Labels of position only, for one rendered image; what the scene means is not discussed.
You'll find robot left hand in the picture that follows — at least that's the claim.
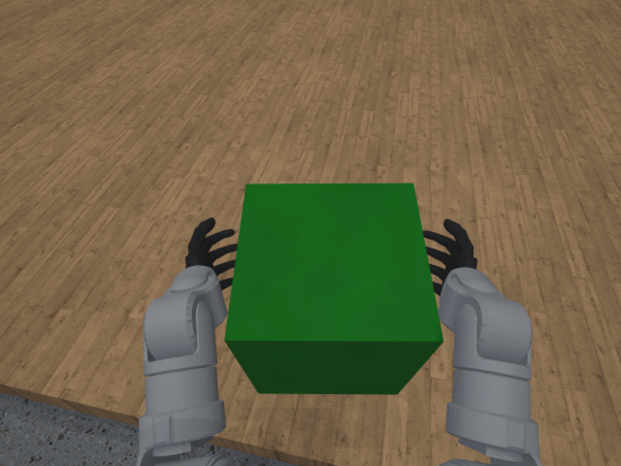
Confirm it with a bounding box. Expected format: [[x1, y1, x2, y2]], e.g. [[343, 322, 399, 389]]
[[185, 217, 238, 290]]

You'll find carton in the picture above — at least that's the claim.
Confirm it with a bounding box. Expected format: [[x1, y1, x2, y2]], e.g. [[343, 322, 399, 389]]
[[224, 183, 443, 395]]

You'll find robot left forearm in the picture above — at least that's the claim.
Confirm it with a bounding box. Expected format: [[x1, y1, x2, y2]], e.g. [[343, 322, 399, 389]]
[[137, 265, 228, 466]]

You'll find robot right hand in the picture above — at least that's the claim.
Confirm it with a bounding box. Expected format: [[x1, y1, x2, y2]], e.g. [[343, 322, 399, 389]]
[[423, 219, 477, 296]]

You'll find robot right forearm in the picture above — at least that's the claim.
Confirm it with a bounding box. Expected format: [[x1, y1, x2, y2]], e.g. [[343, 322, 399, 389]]
[[438, 267, 541, 466]]

